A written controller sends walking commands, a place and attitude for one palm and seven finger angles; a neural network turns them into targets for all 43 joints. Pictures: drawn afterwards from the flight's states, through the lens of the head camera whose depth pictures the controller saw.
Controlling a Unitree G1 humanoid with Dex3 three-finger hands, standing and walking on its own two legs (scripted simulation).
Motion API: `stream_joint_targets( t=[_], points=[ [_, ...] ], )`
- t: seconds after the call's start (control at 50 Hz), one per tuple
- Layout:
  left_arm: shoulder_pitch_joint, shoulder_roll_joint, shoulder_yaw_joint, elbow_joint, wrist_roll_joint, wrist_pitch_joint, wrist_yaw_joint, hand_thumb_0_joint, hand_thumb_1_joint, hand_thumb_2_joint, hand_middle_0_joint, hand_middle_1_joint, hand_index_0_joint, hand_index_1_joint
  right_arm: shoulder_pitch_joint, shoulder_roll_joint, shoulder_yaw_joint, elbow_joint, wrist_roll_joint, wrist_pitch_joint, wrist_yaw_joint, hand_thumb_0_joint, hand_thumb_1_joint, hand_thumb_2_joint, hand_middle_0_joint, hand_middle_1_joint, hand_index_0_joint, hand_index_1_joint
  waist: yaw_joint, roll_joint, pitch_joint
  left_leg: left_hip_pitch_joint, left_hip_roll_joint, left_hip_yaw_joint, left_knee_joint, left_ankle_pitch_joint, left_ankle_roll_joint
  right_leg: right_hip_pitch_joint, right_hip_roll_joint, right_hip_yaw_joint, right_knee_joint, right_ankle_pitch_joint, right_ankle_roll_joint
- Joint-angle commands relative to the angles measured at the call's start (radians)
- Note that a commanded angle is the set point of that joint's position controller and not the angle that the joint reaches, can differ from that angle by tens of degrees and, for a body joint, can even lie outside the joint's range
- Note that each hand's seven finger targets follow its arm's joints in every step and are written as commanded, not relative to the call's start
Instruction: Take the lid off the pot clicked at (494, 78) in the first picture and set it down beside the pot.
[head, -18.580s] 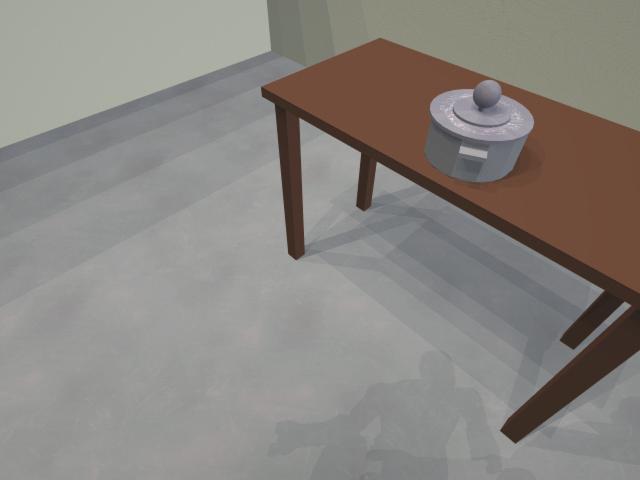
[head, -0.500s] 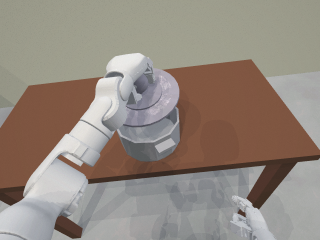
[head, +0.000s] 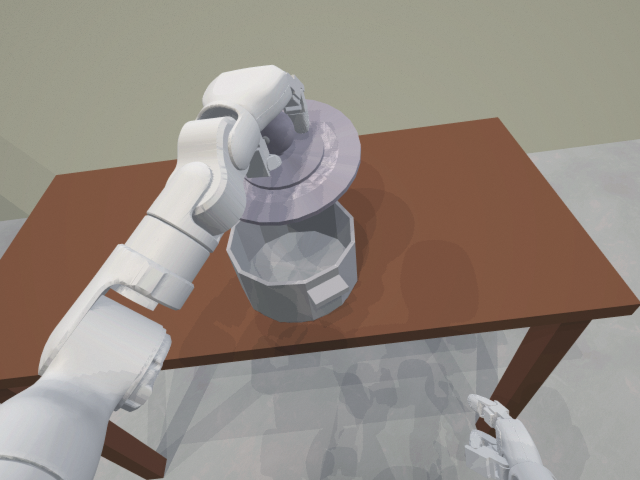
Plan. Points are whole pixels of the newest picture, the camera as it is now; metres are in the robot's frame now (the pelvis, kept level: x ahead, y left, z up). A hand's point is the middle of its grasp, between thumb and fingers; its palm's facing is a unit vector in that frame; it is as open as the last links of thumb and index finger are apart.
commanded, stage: lift the lid straight up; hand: left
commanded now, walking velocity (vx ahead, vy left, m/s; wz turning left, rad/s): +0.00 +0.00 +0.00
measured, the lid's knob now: (272, 131) +0.46 +0.06 +0.23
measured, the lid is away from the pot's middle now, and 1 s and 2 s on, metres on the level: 0.02 0.06 0.18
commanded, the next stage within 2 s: move the lid sideways beside the pot in 0.40 s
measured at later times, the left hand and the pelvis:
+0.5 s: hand (267, 124) +0.43 +0.06 +0.26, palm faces +0.01 -0.10 -1.00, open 8.0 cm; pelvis -0.01 +0.00 +0.00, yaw +0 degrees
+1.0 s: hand (211, 137) +0.42 +0.12 +0.25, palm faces +0.02 -0.09 -1.00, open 8.0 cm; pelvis -0.01 +0.00 +0.00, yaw +1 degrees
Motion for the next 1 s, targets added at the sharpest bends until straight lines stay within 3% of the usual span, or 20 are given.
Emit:
stream_joint_targets(
  t=[0.0, 0.02, 0.08, 0.1, 0.14, 0.22, 0.24, 0.32, 0.44, 0.52, 0.56, 0.6, 0.68, 0.74, 0.78, 0.8, 0.86, 0.9, 0.92, 0.98],
  points=[
    [-0.600, 0.232, 0.189, -0.265, 0.028, -0.018, 0.056, 0.000, 0.409, 1.266, -0.973, -0.886, -0.959, -0.894, -0.177, -0.079, -0.034, -0.180, 0.000, -0.047, 0.004, 0.000, -0.900, -0.900, 0.200, 0.300, 0.200, 0.300, 0.018, -0.165, -0.442, 0.037, -0.013, 0.035, -0.017, 0.357, 0.045, 0.293, 0.048, -0.072, 0.002, 0.398, -0.080],
    [-0.610, 0.209, 0.160, -0.242, 0.040, -0.014, 0.051, 0.000, 0.409, 1.266, -0.973, -0.886, -0.959, -0.894, -0.188, -0.072, -0.029, -0.177, 0.002, -0.045, 0.003, 0.000, -0.900, -0.900, 0.200, 0.300, 0.200, 0.300, 0.014, -0.174, -0.427, 0.033, -0.013, 0.044, -0.023, 0.337, 0.043, 0.281, 0.051, -0.074, 0.000, 0.377, -0.076],
    [-0.599, 0.236, 0.187, -0.176, 0.043, -0.003, 0.047, 0.000, 0.409, 1.266, -0.973, -0.886, -0.959, -0.894, -0.178, -0.079, -0.027, -0.162, 0.001, -0.040, -0.003, 0.000, -0.900, -0.900, 0.200, 0.300, 0.200, 0.300, 0.014, -0.211, -0.368, 0.006, -0.013, 0.049, -0.031, 0.279, 0.044, 0.252, 0.052, -0.077, -0.016, 0.328, -0.071],
    [-0.606, 0.259, 0.213, -0.201, 0.028, -0.015, 0.050, 0.000, 0.409, 1.266, -0.973, -0.886, -0.959, -0.894, -0.176, -0.088, -0.029, -0.167, 0.001, -0.038, -0.004, 0.000, -0.900, -0.900, 0.200, 0.300, 0.200, 0.300, 0.016, -0.195, -0.377, 0.005, -0.011, 0.047, -0.032, 0.281, 0.044, 0.258, 0.047, -0.074, -0.017, 0.325, -0.075],
    [-0.667, 0.202, 0.148, -0.243, 0.036, -0.017, 0.044, 0.000, 0.409, 1.266, -0.973, -0.886, -0.959, -0.894, -0.194, -0.070, -0.027, -0.175, 0.003, -0.044, -0.002, 0.000, -0.900, -0.900, 0.200, 0.300, 0.200, 0.300, 0.009, -0.156, -0.402, 0.030, -0.014, 0.047, -0.029, 0.295, 0.042, 0.255, 0.050, -0.077, -0.008, 0.326, -0.077],
    [-0.642, 0.219, 0.166, -0.174, 0.041, -0.009, 0.041, 0.000, 0.409, 1.266, -0.973, -0.886, -0.959, -0.894, -0.181, -0.076, -0.024, -0.165, 0.001, -0.039, -0.002, 0.000, -0.900, -0.900, 0.200, 0.300, 0.200, 0.300, 0.012, -0.177, -0.407, 0.019, -0.013, 0.048, -0.028, 0.286, 0.042, 0.255, 0.051, -0.076, -0.011, 0.320, -0.075],
    [-0.641, 0.204, 0.152, -0.139, 0.047, -0.002, 0.039, 0.000, 0.409, 1.266, -0.973, -0.886, -0.959, -0.894, -0.178, -0.079, -0.022, -0.160, 0.003, -0.035, -0.004, 0.000, -0.900, -0.900, 0.200, 0.300, 0.200, 0.300, 0.006, -0.188, -0.369, 0.005, -0.011, 0.048, -0.030, 0.273, 0.040, 0.233, 0.051, -0.081, -0.014, 0.308, -0.076],
    [-0.666, 0.197, 0.150, -0.191, 0.041, -0.012, 0.035, 0.000, 0.409, 1.266, -0.973, -0.886, -0.959, -0.894, -0.185, -0.076, -0.023, -0.176, 0.002, -0.034, 0.000, 0.000, -0.900, -0.900, 0.200, 0.300, 0.200, 0.300, 0.013, -0.178, -0.425, 0.022, -0.014, 0.046, -0.031, 0.292, 0.041, 0.263, 0.049, -0.078, -0.006, 0.320, -0.077],
    [-0.691, 0.236, 0.179, -0.192, 0.046, -0.011, 0.037, 0.000, 0.409, 1.266, -0.973, -0.886, -0.959, -0.894, -0.181, -0.076, -0.025, -0.175, 0.001, -0.041, -0.005, 0.000, -0.900, -0.900, 0.200, 0.300, 0.200, 0.300, 0.015, -0.183, -0.409, 0.017, -0.013, 0.045, -0.030, 0.276, 0.045, 0.260, 0.050, -0.073, -0.013, 0.310, -0.076],
    [-0.645, 0.269, 0.212, -0.201, 0.054, -0.017, 0.044, 0.000, 0.409, 1.266, -0.973, -0.886, -0.959, -0.894, -0.182, -0.079, -0.023, -0.179, -0.002, -0.041, -0.005, 0.000, -0.900, -0.900, 0.200, 0.300, 0.200, 0.300, 0.030, -0.179, -0.434, 0.008, -0.011, 0.051, -0.033, 0.309, 0.042, 0.296, 0.046, -0.068, -0.006, 0.344, -0.075],
    [-0.601, 0.290, 0.232, -0.162, 0.063, -0.007, 0.046, 0.000, 0.409, 1.266, -0.973, -0.886, -0.959, -0.894, -0.174, -0.084, -0.023, -0.173, -0.003, -0.037, -0.010, 0.000, -0.900, -0.900, 0.200, 0.300, 0.200, 0.300, 0.032, -0.201, -0.394, -0.009, -0.008, 0.057, -0.036, 0.297, 0.044, 0.283, 0.045, -0.068, -0.014, 0.338, -0.072],
    [-0.579, 0.319, 0.257, -0.196, 0.052, -0.020, 0.046, 0.000, 0.409, 1.266, -0.973, -0.886, -0.959, -0.894, -0.176, -0.090, -0.025, -0.188, -0.002, -0.035, -0.011, 0.000, -0.900, -0.900, 0.200, 0.300, 0.200, 0.300, 0.036, -0.203, -0.409, -0.019, -0.006, 0.056, -0.037, 0.291, 0.044, 0.302, 0.040, -0.062, -0.016, 0.337, -0.071],
    [-0.545, 0.320, 0.245, -0.217, 0.065, -0.006, 0.036, 0.000, 0.409, 1.266, -0.973, -0.886, -0.959, -0.894, -0.184, -0.086, -0.027, -0.193, 0.003, -0.036, -0.013, 0.000, -0.900, -0.900, 0.200, 0.300, 0.200, 0.300, 0.034, -0.205, -0.411, -0.008, -0.008, 0.061, -0.030, 0.304, 0.048, 0.299, 0.044, -0.062, -0.013, 0.349, -0.067],
    [-0.571, 0.347, 0.257, -0.303, 0.061, -0.011, 0.028, 0.000, 0.409, 1.266, -0.973, -0.886, -0.959, -0.894, -0.197, -0.086, -0.030, -0.207, 0.008, -0.042, -0.012, 0.000, -0.900, -0.900, 0.200, 0.300, 0.200, 0.300, 0.035, -0.164, -0.432, 0.008, -0.011, 0.055, -0.025, 0.309, 0.049, 0.302, 0.044, -0.061, -0.009, 0.350, -0.069],
    [-0.581, 0.321, 0.231, -0.334, 0.060, -0.005, 0.019, 0.000, 0.409, 1.266, -0.973, -0.886, -0.959, -0.894, -0.195, -0.082, -0.031, -0.205, 0.010, -0.048, -0.011, 0.000, -0.900, -0.900, 0.200, 0.300, 0.200, 0.300, 0.028, -0.140, -0.437, 0.034, -0.013, 0.052, -0.016, 0.338, 0.050, 0.286, 0.048, -0.067, -0.006, 0.367, -0.072],
    [-0.550, 0.309, 0.226, -0.328, 0.041, -0.007, 0.015, 0.000, 0.409, 1.266, -0.973, -0.886, -0.959, -0.894, -0.198, -0.087, -0.033, -0.213, 0.015, -0.049, -0.010, 0.000, -0.900, -0.900, 0.200, 0.300, 0.200, 0.300, 0.023, -0.135, -0.428, 0.031, -0.012, 0.047, -0.011, 0.329, 0.049, 0.273, 0.046, -0.069, -0.008, 0.351, -0.073],
    [-0.575, 0.324, 0.221, -0.308, 0.058, 0.005, 0.006, 0.000, 0.409, 1.266, -0.973, -0.886, -0.959, -0.894, -0.185, -0.088, -0.026, -0.192, 0.014, -0.049, -0.014, 0.000, -0.900, -0.900, 0.200, 0.300, 0.200, 0.300, 0.019, -0.136, -0.395, 0.030, -0.013, 0.044, -0.021, 0.310, 0.046, 0.247, 0.053, -0.077, -0.014, 0.324, -0.073],
    [-0.549, 0.325, 0.227, -0.273, 0.041, 0.002, 0.002, 0.000, 0.409, 1.266, -0.973, -0.886, -0.959, -0.894, -0.180, -0.098, -0.029, -0.189, 0.018, -0.049, -0.018, 0.000, -0.900, -0.900, 0.200, 0.300, 0.200, 0.300, 0.013, -0.135, -0.364, 0.022, -0.010, 0.039, -0.021, 0.277, 0.045, 0.220, 0.051, -0.079, -0.024, 0.280, -0.075],
    [-0.580, 0.333, 0.223, -0.310, 0.057, -0.002, -0.001, 0.000, 0.409, 1.266, -0.973, -0.886, -0.959, -0.894, -0.183, -0.090, -0.023, -0.191, 0.014, -0.051, -0.017, 0.000, -0.900, -0.900, 0.200, 0.300, 0.200, 0.300, 0.021, -0.116, -0.398, 0.033, -0.013, 0.038, -0.028, 0.294, 0.042, 0.238, 0.054, -0.081, -0.014, 0.286, -0.076],
    [-0.576, 0.350, 0.231, -0.275, 0.066, 0.007, -0.007, 0.000, 0.409, 1.266, -0.973, -0.886, -0.959, -0.894, -0.183, -0.091, -0.020, -0.184, 0.013, -0.051, -0.020, 0.000, -0.900, -0.900, 0.200, 0.300, 0.200, 0.300, 0.021, -0.120, -0.389, 0.029, -0.014, 0.032, -0.023, 0.294, 0.042, 0.233, 0.053, -0.081, -0.017, 0.290, -0.077]
  ],
)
